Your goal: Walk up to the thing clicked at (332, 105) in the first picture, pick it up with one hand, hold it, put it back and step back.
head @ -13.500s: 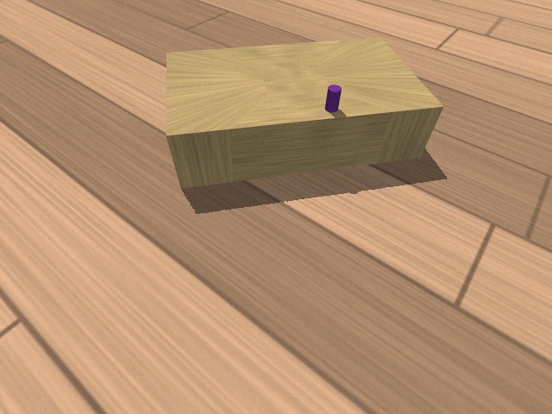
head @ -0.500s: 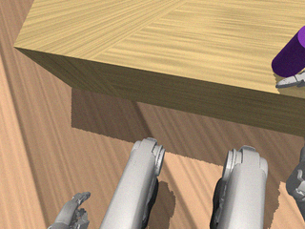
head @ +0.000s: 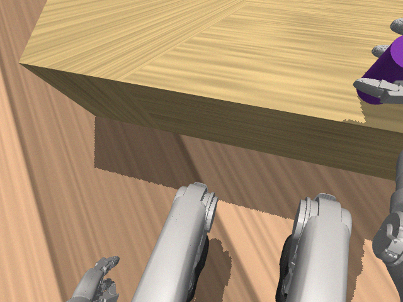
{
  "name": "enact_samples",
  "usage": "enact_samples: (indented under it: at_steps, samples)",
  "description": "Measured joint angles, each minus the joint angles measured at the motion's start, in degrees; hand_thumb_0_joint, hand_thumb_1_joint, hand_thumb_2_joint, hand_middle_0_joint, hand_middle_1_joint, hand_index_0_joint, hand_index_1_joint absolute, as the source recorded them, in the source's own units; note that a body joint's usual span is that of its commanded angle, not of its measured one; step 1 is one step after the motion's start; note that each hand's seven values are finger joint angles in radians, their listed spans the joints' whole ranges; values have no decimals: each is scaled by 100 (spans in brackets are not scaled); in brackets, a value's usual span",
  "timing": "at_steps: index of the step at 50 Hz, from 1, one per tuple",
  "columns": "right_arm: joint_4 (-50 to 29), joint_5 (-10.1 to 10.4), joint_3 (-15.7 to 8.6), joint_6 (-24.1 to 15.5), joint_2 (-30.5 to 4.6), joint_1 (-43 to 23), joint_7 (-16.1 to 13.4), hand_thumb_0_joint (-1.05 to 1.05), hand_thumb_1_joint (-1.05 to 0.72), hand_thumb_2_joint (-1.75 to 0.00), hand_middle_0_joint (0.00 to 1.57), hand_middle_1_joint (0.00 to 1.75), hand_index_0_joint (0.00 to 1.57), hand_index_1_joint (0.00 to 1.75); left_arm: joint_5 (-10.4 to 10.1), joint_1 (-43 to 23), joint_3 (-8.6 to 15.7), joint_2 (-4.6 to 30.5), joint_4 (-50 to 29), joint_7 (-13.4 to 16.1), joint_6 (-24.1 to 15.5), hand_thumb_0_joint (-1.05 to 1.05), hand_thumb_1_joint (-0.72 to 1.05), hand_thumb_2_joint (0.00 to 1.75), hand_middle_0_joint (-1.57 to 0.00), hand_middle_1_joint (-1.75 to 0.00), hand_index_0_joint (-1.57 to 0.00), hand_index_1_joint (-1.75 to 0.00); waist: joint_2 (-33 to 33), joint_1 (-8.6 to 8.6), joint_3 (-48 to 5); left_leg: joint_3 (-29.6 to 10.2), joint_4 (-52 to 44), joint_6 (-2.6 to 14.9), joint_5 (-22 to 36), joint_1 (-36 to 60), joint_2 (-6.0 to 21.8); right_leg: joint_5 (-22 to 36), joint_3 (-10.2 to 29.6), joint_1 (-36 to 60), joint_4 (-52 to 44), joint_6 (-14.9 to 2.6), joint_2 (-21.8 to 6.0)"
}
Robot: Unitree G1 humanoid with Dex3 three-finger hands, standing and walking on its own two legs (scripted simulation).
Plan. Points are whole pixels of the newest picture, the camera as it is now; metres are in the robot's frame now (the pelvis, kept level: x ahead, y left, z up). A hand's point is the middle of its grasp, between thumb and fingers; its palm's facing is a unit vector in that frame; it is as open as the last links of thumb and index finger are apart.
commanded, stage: settle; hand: right
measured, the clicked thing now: (391, 73) +0.52 -0.26 -0.01
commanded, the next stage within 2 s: lift in 1.40 s
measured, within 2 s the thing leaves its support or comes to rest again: leaves its support in 0.32 s
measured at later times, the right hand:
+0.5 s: hand out of the picture +0.51 -0.27 +0.06, palm faces +0.19 +0.98 -0.05, open 8.7 cm
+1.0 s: hand out of the picture +0.50 -0.29 +0.11, palm faces +0.20 +0.98 -0.03, open 8.7 cm
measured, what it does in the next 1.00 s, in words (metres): rises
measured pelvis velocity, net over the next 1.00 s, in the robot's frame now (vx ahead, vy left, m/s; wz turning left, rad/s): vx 0.01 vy -0.01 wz -0.06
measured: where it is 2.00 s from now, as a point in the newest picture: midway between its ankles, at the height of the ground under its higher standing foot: (237, 281)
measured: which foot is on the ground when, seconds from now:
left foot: down 0.00-1.00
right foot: down 0.00-1.00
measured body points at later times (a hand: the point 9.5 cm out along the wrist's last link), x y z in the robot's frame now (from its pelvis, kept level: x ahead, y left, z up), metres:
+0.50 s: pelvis +0.00 +0.00 +0.03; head +0.22 -0.05 +0.43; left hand +0.11 +0.26 -0.09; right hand +0.49 -0.32 +0.06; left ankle +0.08 +0.11 -0.36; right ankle +0.09 -0.18 -0.36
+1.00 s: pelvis +0.01 -0.01 +0.09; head +0.21 -0.06 +0.49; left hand +0.13 +0.26 -0.03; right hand +0.48 -0.34 +0.11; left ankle +0.08 +0.11 -0.36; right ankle +0.09 -0.18 -0.36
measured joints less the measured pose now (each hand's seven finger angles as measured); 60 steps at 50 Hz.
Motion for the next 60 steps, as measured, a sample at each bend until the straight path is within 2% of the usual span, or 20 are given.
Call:
enact_samples:
  at_steps: [2, 7, 14, 19, 27, 36, 47, 60]
  samples:
    - [-23, 3, 13, -2, 18, 18, -21, -1, 11, -44, 93, 68, 92, 68, -6, -3, 4, -1, 7, 5, -3, 0, 92, 89, -20, -30, -20, -30, 6, -11, -6, -2, -31, 4, -5, 32, 7, -2, -8, 30, -32, -1, 2]
    - [-19, 6, 45, 3, 9, -17, -65, -1, 14, -60, 89, 76, 89, 78, -7, -46, 20, -1, 6, 15, -14, 0, 92, 89, -19, -30, -19, -30, 34, -11, 26, 3, -83, 8, 4, 71, 14, 4, -11, 66, -79, -23, 5]
    - [-226, -75, 110, 80, 62, 80, -52, 0, 14, -93, 81, 94, 81, 95, -45, -77, 94, -9, 20, 30, 3, 0, 91, 90, -20, -30, -20, -30, 32, -15, 23, -25, -154, 6, -7, 133, 34, 10, -46, 130, -165, 52, 12]
    - [-444, 4, 75, 210, 135, 200, -48, 0, 20, -104, 78, 105, 78, 107, -98, -91, 152, -46, 67, 64, -4, 0, 91, 90, -20, -30, -19, -30, 13, -55, -13, -56, -295, 7, -17, 306, 41, -9, -96, 315, -310, 66, -10]
    - [-450, 14, 191, 334, 160, 182, -107, 0, 21, -107, 76, 108, 77, 110, -201, -74, 227, -104, 129, 116, -42, 0, 92, 90, -20, -30, -19, -30, -69, -110, -206, -85, -716, 18, 31, 679, 93, 31, -188, 680, -724, 10, -12]
    - [-255, 90, 205, 387, 187, 282, 18, 0, 22, -107, 78, 107, 78, 109, -302, 28, 312, -61, 67, 131, -125, 0, 92, 89, -20, -30, -20, -30, -114, -134, -334, -142, -1220, 9, 133, 1058, 147, 116, -311, 1063, -1221, -62, -11]
    - [-249, 65, 260, 245, 317, 287, 6, 0, 22, -107, 78, 107, 78, 109, -303, 64, 446, -31, 137, 166, -219, 0, 92, 89, -20, -30, -20, -30, -65, -157, -371, -204, -1593, -27, 172, 1364, 229, 173, -417, 1351, -1591, -57, 32]
    - [-78, 15, 284, 174, 375, 241, 8, 0, 22, -107, 77, 107, 78, 109, -321, 65, 446, -120, 127, 131, -212, 0, 92, 89, -20, -30, -20, -30, -116, -146, -441, -278, -1951, -96, 151, 1711, 280, 125, -528, 1666, -1887, -121, 44]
